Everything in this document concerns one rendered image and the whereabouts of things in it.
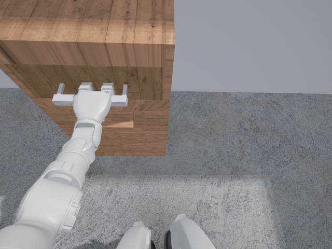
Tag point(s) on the left robot shin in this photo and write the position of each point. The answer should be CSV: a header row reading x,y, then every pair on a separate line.
x,y
139,224

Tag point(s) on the drawer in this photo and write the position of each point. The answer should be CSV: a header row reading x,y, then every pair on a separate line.
x,y
144,83

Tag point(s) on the handle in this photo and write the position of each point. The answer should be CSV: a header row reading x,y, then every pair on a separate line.
x,y
117,125
68,99

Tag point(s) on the robot right thigh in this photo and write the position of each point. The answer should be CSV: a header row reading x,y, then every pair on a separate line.
x,y
186,234

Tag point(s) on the cabinet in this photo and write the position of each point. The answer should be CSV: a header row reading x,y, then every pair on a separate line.
x,y
137,33

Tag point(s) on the robot left forearm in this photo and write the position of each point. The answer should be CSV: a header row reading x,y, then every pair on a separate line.
x,y
74,160

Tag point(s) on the left robot upper arm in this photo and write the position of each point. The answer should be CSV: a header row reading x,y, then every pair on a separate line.
x,y
51,209

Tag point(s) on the left robot hand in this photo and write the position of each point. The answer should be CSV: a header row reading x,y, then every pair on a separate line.
x,y
91,104

